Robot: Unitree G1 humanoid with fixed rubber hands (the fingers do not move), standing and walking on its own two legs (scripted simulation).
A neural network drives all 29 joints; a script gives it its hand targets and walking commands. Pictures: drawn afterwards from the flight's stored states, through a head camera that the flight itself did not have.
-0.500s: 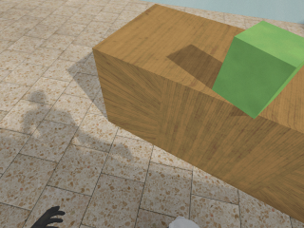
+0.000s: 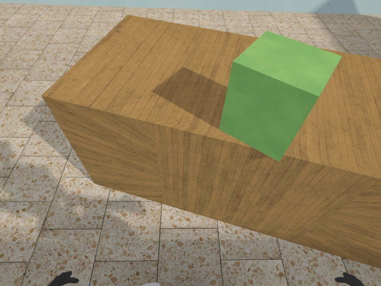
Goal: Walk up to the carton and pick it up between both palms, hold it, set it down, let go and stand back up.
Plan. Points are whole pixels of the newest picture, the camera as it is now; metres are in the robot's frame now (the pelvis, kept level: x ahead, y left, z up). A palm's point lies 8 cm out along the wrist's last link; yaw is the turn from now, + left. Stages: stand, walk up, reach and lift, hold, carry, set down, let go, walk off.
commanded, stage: walk up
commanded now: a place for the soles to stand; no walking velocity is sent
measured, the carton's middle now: (273, 97) +0.61 -0.21 +0.03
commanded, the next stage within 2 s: none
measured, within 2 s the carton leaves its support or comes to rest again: neither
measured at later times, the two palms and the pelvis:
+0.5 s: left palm (104, 263) +0.18 +0.20 -0.09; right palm out of the picture +0.16 -0.44 -0.08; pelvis +0.09 -0.10 -0.01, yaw -6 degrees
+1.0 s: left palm (120, 222) +0.27 +0.19 -0.10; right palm out of the picture +0.15 -0.44 -0.07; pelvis +0.12 -0.10 +0.00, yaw -11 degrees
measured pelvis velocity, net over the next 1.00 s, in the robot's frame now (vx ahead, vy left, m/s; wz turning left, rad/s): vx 0.12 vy -0.10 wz -0.19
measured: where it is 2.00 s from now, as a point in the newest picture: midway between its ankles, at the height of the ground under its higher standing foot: outside the picture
